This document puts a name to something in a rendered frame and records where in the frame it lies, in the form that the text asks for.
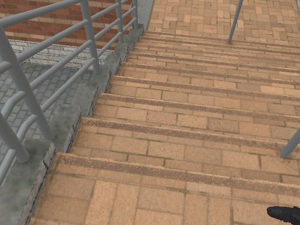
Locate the robot right hand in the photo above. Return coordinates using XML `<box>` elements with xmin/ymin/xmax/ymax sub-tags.
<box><xmin>266</xmin><ymin>206</ymin><xmax>300</xmax><ymax>225</ymax></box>

